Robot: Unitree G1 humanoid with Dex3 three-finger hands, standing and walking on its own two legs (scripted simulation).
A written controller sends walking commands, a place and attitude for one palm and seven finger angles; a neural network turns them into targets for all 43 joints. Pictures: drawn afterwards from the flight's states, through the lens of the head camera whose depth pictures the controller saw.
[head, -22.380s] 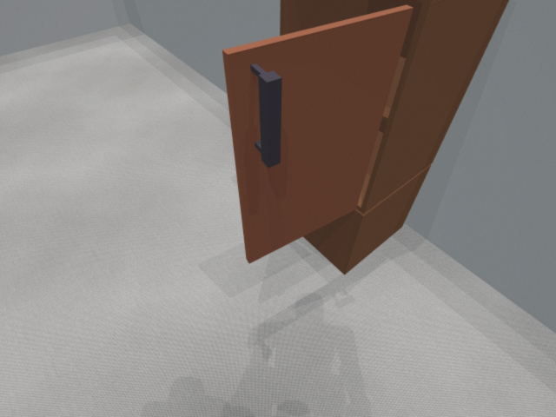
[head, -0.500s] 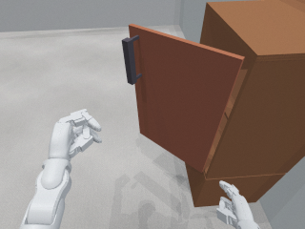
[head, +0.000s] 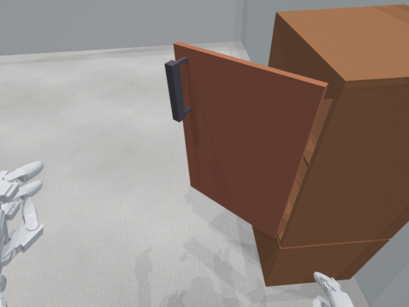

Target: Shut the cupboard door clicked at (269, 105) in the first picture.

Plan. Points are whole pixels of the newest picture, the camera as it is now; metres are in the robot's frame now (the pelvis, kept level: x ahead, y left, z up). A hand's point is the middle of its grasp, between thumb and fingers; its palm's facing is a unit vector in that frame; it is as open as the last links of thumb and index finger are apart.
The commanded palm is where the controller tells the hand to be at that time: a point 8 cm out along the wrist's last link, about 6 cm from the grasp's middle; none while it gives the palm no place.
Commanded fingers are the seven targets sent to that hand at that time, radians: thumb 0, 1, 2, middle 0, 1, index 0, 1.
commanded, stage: draw the hand back to the body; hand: left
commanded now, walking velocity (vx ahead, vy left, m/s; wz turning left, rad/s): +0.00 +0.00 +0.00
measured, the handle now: (181, 89) +0.62 +0.13 +0.13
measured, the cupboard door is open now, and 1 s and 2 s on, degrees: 47 47 47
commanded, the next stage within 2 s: step back with the hand held close in 0.34 s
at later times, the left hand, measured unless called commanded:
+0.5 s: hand (42, 224) +0.18 +0.26 +0.16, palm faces +0.44 -0.79 -0.43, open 7.4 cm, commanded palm +0.13 +0.29 +0.17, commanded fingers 0.00 0.90 0.90 -0.20 -0.30 -0.20 -0.30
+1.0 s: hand (19, 245) +0.15 +0.28 +0.15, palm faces +0.36 -0.78 -0.51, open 7.4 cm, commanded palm +0.10 +0.31 +0.17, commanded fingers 0.00 0.90 0.90 -0.20 -0.30 -0.20 -0.30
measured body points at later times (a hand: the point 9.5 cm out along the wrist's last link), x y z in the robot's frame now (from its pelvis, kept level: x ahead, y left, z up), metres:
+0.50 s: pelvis +0.00 -0.01 +0.00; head -0.02 -0.03 +0.45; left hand +0.16 +0.30 +0.18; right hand +0.18 -0.23 -0.10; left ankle -0.02 +0.07 -0.74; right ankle -0.04 -0.11 -0.74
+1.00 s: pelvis -0.05 +0.02 -0.01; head -0.04 +0.02 +0.44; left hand +0.13 +0.32 +0.18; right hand +0.11 -0.24 -0.09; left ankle -0.02 +0.07 -0.74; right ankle -0.04 -0.11 -0.74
